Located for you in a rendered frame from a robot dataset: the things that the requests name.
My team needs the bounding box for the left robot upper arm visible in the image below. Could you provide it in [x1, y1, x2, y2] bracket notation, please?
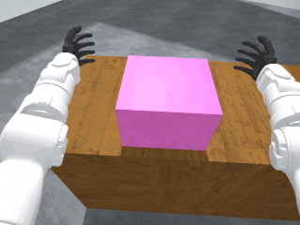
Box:
[0, 113, 68, 225]

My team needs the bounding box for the robot right forearm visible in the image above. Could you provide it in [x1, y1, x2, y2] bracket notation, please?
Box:
[256, 64, 300, 132]

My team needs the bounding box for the left robot hand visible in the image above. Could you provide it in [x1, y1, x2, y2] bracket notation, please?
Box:
[62, 25, 96, 67]

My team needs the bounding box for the robot left forearm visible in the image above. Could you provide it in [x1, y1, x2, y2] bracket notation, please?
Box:
[0, 52, 81, 160]

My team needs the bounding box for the right robot upper arm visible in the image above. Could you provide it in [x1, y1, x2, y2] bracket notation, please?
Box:
[269, 127, 300, 215]

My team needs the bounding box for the pedestal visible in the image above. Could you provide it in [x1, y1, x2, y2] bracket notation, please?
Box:
[51, 55, 300, 221]

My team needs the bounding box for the right robot hand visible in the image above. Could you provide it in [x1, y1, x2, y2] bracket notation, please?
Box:
[233, 35, 278, 82]

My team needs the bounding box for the carton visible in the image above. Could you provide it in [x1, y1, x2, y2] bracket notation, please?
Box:
[115, 55, 223, 151]

